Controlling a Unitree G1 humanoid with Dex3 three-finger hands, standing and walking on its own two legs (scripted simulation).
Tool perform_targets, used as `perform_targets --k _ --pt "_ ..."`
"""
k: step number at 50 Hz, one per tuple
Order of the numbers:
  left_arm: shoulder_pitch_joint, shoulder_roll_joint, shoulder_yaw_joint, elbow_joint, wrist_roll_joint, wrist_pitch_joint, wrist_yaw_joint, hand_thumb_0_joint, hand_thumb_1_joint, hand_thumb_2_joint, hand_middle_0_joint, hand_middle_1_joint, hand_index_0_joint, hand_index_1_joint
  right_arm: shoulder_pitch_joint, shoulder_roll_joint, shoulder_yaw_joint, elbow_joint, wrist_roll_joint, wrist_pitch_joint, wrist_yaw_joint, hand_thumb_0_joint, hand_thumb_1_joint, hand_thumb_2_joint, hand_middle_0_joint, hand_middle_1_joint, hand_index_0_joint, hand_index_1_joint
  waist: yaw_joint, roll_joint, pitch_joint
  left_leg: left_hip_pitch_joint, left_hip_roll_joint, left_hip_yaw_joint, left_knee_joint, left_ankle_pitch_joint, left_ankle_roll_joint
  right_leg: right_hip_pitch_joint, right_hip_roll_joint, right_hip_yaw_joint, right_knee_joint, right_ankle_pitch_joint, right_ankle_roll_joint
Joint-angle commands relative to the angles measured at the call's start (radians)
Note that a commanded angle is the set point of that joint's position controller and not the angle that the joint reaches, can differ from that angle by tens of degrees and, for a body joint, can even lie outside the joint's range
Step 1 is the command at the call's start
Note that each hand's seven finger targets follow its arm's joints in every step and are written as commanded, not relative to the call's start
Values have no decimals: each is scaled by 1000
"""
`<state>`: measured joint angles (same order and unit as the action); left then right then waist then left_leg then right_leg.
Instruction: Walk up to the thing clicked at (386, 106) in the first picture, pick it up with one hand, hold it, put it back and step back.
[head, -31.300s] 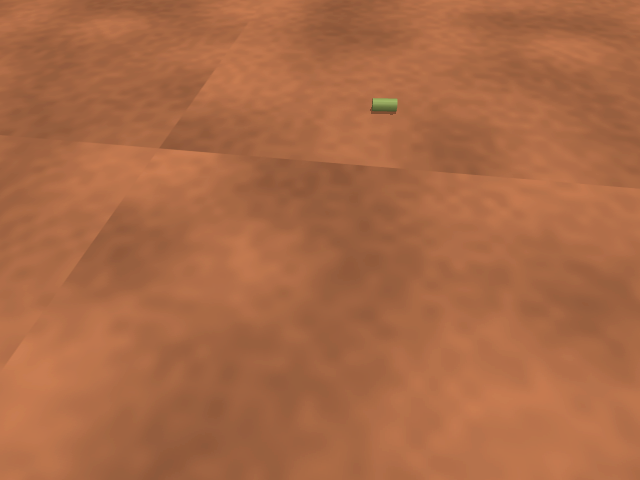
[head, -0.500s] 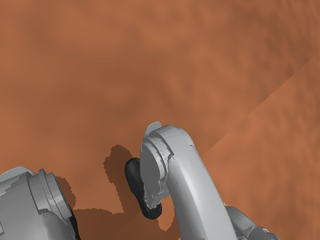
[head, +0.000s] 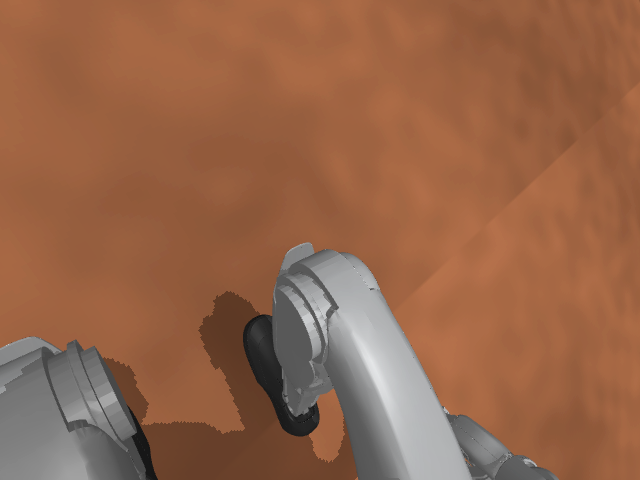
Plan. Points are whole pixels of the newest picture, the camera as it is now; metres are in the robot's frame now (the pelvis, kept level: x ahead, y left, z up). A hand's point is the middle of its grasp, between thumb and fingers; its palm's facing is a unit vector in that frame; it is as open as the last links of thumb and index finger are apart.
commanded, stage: open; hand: left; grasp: from above
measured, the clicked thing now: out of the picture +0.46 +0.38 -0.27
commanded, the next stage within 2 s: withdraw in 0.54 s
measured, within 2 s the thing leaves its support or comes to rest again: neither
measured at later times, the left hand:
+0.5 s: hand out of the picture +0.43 +0.38 -0.25, palm faces -0.40 -0.25 -0.88, open 14.2 cm
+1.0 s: hand out of the picture +0.45 +0.40 -0.18, palm faces -0.35 -0.15 -0.92, open 14.1 cm
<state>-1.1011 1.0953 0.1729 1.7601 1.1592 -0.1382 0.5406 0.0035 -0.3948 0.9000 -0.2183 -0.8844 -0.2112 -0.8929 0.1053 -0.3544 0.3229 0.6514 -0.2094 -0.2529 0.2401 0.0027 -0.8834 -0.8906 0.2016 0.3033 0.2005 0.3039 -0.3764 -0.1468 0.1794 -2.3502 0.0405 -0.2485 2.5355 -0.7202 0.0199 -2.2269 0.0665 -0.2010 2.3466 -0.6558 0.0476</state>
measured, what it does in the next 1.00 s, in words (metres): stands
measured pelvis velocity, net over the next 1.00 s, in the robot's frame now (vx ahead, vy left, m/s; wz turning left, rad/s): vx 0.01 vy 0.00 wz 0.02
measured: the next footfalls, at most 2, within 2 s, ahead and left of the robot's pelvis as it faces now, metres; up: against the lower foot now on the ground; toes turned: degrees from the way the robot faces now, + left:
none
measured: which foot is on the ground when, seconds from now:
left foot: down 0.00-1.00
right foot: down 0.00-1.00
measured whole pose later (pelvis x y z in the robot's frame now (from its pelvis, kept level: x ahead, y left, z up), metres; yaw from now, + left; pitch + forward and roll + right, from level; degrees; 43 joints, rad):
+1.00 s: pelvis +0.01 +0.00 +0.01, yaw +1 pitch +32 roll -15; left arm -0.91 1.00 0.19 1.32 1.18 -0.15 0.35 0.00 -0.51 1.00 -0.09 -0.98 -0.08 -0.98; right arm 0.13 -0.34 0.21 0.64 -0.18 -0.14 0.24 0.00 -0.90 -0.90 0.20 0.30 0.20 0.30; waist -0.30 -0.06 0.07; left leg -2.35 0.03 -0.23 2.49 -0.73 0.01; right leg -2.22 0.05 -0.19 2.32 -0.68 0.04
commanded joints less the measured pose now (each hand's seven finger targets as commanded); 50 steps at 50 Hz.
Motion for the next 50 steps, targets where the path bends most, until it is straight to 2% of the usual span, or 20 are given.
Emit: perform_targets --k 1,7,10,16,19,21,23,27,28,31,32,33,39,40,42,43,45,46,47,50 --pt "-215 269 5 -124 15 -17 42 0 -577 1043 -80 -970 -56 -993 189 -337 -100 22 2 3 -14 0 -875 -895 202 301 202 301 -31 565 -644 531 35 64 -265 263 -20 334 33 -80 -169 256 -68" --pt "-228 249 -15 -139 11 -26 55 0 -567 1058 -77 -991 -55 -1013 189 -336 -96 16 -8 6 -13 0 -875 -895 202 301 202 301 -32 592 -664 542 34 71 -265 279 -22 355 36 -84 -180 276 -68" --pt "-215 276 8 -118 22 -19 57 0 -561 1037 -72 -987 -53 -1005 202 -343 -99 26 -10 7 -11 0 -875 -895 202 301 202 301 -29 579 -643 522 34 68 -259 265 -20 335 33 -84 -172 260 -68" --pt "-219 231 -27 -138 11 -8 55 0 -567 1038 -71 -982 -50 -1002 184 -335 -99 13 -6 2 -10 0 -875 -894 202 301 202 301 -31 585 -647 547 35 68 -270 284 -23 337 35 -84 -175 276 -70" --pt "-176 275 16 -75 5 1 55 0 -561 1033 -72 -975 -50 -995 204 -349 -103 29 -5 1 -8 0 -874 -894 202 301 201 301 -33 542 -616 500 35 66 -266 247 -16 334 33 -82 -181 247 -66" --pt "-211 275 13 -126 7 -5 54 0 -563 1042 -74 -972 -50 -994 197 -345 -106 12 -3 4 -10 0 -873 -894 202 301 201 301 -29 552 -632 506 35 64 -273 228 -17 325 31 -81 -180 231 -68" --pt "-230 223 -30 -140 2 -2 46 0 -570 1034 -70 -971 -47 -993 179 -334 -98 -1 -4 -1 -9 0 -874 -894 202 301 201 301 -35 565 -624 517 35 68 -274 226 -18 323 34 -79 -185 230 -71" --pt "-225 294 21 -156 7 -8 47 0 -558 1032 -71 -978 -51 -998 203 -344 -103 17 0 -2 -10 0 -873 -894 202 301 201 301 -27 578 -664 537 36 65 -268 259 -20 340 28 -79 -175 254 -68" --pt "-184 262 7 -82 1 -4 46 0 -553 1059 -80 -988 -56 -1011 193 -341 -102 12 -4 1 -12 0 -874 -894 202 301 201 301 -34 541 -629 503 35 70 -266 229 -15 343 34 -78 -183 233 -68" --pt "-194 264 8 -107 6 -6 43 0 -567 1063 -78 -976 -50 -1004 207 -340 -100 17 -7 1 -13 0 -875 -894 202 301 201 301 -43 552 -636 519 34 73 -263 261 -16 361 34 -78 -190 262 -67" --pt "-217 240 -18 -138 4 -11 38 0 -549 1060 -79 -993 -56 -1015 189 -331 -101 6 -3 1 -12 0 -874 -894 202 301 201 301 -39 556 -639 507 34 81 -257 249 -13 362 37 -72 -196 253 -67" --pt "-196 276 9 -115 4 -8 41 0 -520 991 -63 -1001 -66 -996 209 -340 -101 16 -2 3 -14 0 -893 -898 201 300 201 300 -43 535 -632 504 32 76 -262 257 -12 374 36 -74 -199 261 -65" --pt "-252 311 13 -326 13 -22 23 0 -517 989 -64 -983 -65 -981 184 -329 -110 6 1 12 -15 0 -892 -899 201 300 201 300 8 672 -790 630 33 75 -267 363 -30 386 29 -77 -169 325 -71" --pt "-174 332 40 -276 21 -13 16 0 -530 998 -66 -985 -62 -987 178 -334 -125 20 5 20 -17 0 -896 -901 201 300 201 300 30 681 -795 626 33 79 -272 353 -31 379 31 -74 -164 311 -75" --pt "-174 313 36 -382 20 -16 -15 0 -525 994 -66 -976 -62 -978 172 -315 -141 8 8 35 -14 0 -894 -901 201 300 201 300 55 722 -823 629 27 91 -287 369 -32 381 26 -65 -171 318 -77" --pt "-108 349 76 -391 26 -7 -30 0 -532 999 -69 -975 -63 -980 186 -320 -157 19 8 49 -14 0 -896 -902 201 300 200 300 77 726 -839 636 26 98 -294 381 -32 390 26 -59 -175 319 -79" --pt "-102 271 37 -549 17 -11 -94 0 -531 1000 -68 -975 -61 -981 161 -299 -185 -16 23 69 -8 0 -895 -902 201 301 200 301 108 779 -898 682 22 107 -318 420 -38 374 20 -47 -180 323 -86" --pt "-35 317 93 -567 15 -5 -118 0 -531 1001 -71 -974 -63 -981 177 -308 -208 -6 28 86 -9 0 -896 -902 201 301 200 301 133 770 -918 697 20 110 -324 438 -36 377 18 -40 -185 328 -86" --pt "-12 241 43 -614 8 -4 -158 0 -530 1002 -73 -971 -63 -979 154 -294 -219 -39 39 100 -7 0 -897 -903 201 301 200 301 148 763 -913 680 15 118 -329 428 -34 358 16 -32 -194 312 -92" --pt "48 144 22 -685 -3 1 -258 0 -511 994 -73 -966 -66 -971 179 -286 -271 -43 65 152 -10 0 -894 -901 201 300 201 300 153 682 -884 622 5 125 -364 358 -23 331 11 -15 -220 274 -96"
